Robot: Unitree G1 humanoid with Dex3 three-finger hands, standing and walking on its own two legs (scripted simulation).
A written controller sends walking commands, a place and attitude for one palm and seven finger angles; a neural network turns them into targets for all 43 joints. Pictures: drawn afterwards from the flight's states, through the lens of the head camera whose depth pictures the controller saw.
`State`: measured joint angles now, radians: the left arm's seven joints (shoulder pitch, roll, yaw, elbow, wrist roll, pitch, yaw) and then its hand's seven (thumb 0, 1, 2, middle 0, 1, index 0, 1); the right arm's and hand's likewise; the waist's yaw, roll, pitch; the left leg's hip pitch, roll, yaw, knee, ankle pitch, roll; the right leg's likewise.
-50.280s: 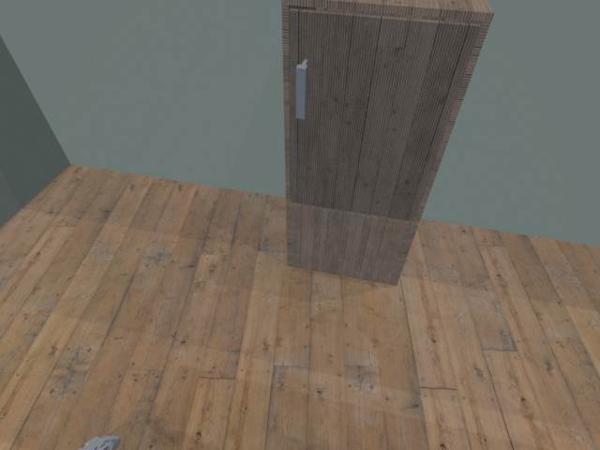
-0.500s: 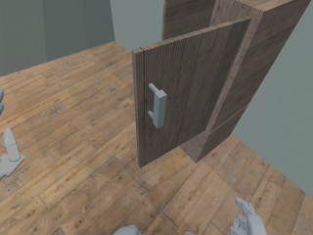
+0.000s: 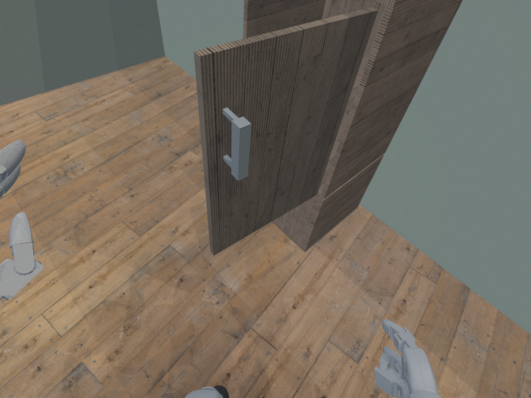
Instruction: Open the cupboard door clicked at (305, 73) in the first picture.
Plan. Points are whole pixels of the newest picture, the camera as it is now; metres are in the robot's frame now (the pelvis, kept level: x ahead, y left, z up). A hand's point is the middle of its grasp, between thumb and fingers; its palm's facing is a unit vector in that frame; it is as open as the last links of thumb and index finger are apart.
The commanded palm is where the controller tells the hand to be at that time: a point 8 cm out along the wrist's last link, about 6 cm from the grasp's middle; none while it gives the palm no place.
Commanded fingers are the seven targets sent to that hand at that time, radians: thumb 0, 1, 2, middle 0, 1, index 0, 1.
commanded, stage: stop stepping back and stand still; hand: left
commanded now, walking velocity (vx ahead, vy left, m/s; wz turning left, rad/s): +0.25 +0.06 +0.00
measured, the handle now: (234, 144) +0.54 +0.09 +0.06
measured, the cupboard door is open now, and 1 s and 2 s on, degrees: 85 85 85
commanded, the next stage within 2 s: let the arm hang, fingers relaxed in 0.96 s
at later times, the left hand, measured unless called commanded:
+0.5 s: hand out of the picture +0.15 +0.27 +0.18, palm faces +0.39 -0.77 -0.50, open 7.4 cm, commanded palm +0.08 +0.31 +0.19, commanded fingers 0.00 0.90 0.90 -0.20 -0.30 -0.20 -0.30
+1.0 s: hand out of the picture +0.11 +0.29 +0.17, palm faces +0.42 -0.78 -0.47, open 7.4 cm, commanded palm +0.04 +0.33 +0.19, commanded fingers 0.00 0.90 0.90 -0.20 -0.30 -0.20 -0.30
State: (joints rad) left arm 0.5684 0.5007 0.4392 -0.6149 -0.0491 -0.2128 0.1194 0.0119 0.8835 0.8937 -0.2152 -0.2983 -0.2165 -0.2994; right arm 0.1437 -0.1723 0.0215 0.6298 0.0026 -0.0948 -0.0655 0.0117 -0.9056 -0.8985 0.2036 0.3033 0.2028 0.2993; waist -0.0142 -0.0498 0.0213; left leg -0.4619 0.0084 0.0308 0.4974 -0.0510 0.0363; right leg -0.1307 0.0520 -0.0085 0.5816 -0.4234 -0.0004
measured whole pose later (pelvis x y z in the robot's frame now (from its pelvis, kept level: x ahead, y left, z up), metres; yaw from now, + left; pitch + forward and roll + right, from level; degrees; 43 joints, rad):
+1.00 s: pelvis -0.09 +0.03 +0.02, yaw +1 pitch -1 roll -1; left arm 0.53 0.40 0.39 -0.46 -0.01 -0.21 0.15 0.01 0.89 0.89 -0.21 -0.30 -0.21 -0.30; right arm 0.23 -0.20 0.01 0.63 -0.01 -0.16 -0.07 0.01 -0.91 -0.90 0.20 0.30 0.20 0.30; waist -0.01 0.00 0.03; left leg -0.27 0.02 0.03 0.44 -0.15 0.01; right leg -0.18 0.00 -0.03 0.40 -0.19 0.01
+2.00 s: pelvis -0.08 +0.01 +0.02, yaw +3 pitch -2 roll +0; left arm 0.14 0.26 0.02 1.12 0.01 -0.01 0.00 0.00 0.91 0.89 -0.20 -0.30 -0.20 -0.30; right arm 0.15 -0.26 -0.02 1.13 -0.02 0.01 0.00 0.00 -0.91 -0.90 0.20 0.30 0.20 0.30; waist -0.01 0.03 0.05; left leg -0.21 0.01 0.00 0.39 -0.15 -0.01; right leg -0.14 -0.01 -0.06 0.41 -0.24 -0.01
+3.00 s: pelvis -0.05 +0.00 +0.02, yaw +3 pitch -2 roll +0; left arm 0.15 0.26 0.01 1.14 0.01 -0.02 0.01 0.00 0.90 0.89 -0.20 -0.30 -0.20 -0.30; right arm 0.12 -0.27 -0.01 1.14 -0.02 0.01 -0.01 0.00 -0.91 -0.90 0.20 0.30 0.20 0.30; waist -0.01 0.01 0.06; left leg -0.14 0.02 0.01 0.32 -0.15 -0.02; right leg -0.06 0.00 -0.06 0.31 -0.23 -0.02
